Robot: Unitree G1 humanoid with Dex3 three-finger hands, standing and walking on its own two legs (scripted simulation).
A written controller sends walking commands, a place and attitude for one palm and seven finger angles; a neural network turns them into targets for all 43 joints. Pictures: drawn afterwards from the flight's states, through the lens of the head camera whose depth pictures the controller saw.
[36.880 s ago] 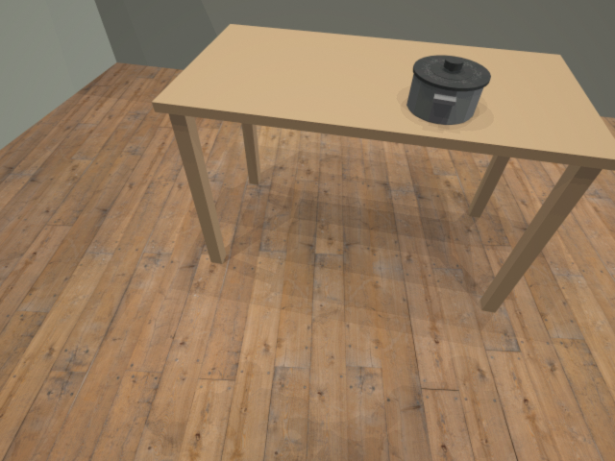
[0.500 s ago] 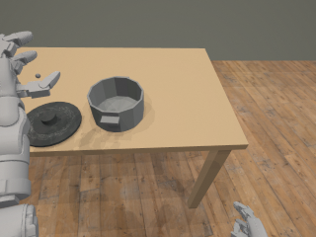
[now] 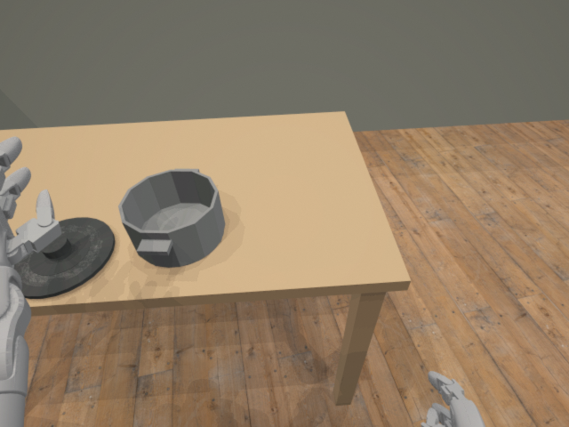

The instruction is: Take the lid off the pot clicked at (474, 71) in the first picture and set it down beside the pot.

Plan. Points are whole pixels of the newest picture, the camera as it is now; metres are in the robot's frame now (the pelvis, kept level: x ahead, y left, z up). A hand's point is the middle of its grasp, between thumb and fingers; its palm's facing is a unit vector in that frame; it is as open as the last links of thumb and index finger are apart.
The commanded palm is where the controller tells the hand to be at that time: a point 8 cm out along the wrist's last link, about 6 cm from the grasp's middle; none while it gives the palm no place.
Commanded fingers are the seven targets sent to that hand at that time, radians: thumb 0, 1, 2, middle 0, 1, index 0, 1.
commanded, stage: draw the hand back to the body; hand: left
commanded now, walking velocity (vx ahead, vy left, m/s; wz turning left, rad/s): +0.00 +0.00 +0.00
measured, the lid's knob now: (55, 246) +0.40 +0.47 +0.00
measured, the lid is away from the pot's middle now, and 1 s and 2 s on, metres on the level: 0.22 0.22 0.22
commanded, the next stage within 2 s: step back with the hand held close in 0.86 s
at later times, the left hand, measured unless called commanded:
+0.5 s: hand (107, 256) +0.25 +0.23 +0.18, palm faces +0.44 -0.83 -0.35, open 7.4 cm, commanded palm +0.19 +0.26 +0.19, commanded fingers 0.00 0.90 0.90 -0.20 -0.30 -0.20 -0.30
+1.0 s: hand (110, 301) +0.20 +0.20 +0.17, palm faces +0.38 -0.85 -0.38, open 7.4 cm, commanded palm +0.15 +0.25 +0.18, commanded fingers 0.00 0.90 0.90 -0.20 -0.30 -0.20 -0.30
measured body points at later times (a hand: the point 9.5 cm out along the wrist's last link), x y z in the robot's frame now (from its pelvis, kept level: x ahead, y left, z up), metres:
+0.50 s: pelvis +0.04 -0.03 +0.00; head +0.01 -0.06 +0.44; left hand +0.22 +0.27 +0.19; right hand +0.24 -0.26 -0.09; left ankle +0.06 +0.11 -0.74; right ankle -0.04 -0.06 -0.74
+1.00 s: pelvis +0.03 -0.03 +0.00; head -0.01 -0.06 +0.44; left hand +0.17 +0.25 +0.19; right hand +0.22 -0.24 -0.09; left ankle +0.06 +0.11 -0.74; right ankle -0.04 -0.06 -0.74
